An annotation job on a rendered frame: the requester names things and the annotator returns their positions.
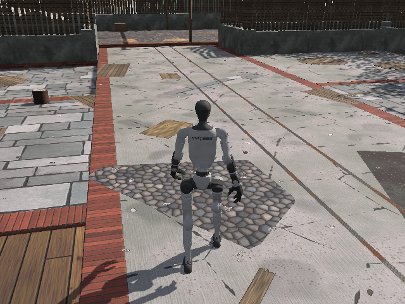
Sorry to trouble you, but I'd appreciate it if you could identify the humanoid robot torso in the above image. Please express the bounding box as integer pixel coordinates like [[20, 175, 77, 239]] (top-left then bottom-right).
[[188, 124, 217, 190]]

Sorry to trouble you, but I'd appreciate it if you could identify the robot right hand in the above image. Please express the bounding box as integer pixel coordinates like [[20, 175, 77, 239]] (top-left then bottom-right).
[[228, 185, 243, 203]]

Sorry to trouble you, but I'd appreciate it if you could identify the robot left hand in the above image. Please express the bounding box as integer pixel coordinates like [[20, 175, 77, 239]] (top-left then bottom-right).
[[170, 168, 185, 180]]

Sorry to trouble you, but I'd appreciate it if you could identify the left robot forearm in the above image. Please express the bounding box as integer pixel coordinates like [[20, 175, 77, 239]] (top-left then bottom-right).
[[171, 151, 180, 172]]

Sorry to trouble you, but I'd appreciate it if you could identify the right robot forearm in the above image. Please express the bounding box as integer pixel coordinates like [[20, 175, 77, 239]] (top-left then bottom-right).
[[227, 154, 240, 187]]

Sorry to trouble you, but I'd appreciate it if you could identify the robot left shin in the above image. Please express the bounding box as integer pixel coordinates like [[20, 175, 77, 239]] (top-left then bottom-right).
[[183, 219, 192, 264]]

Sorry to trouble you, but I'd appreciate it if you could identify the robot right upper arm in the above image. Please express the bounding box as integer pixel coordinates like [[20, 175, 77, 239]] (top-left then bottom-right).
[[216, 128, 232, 164]]

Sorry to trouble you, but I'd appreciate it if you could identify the robot left upper arm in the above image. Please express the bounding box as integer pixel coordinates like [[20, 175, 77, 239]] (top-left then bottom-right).
[[173, 127, 190, 160]]

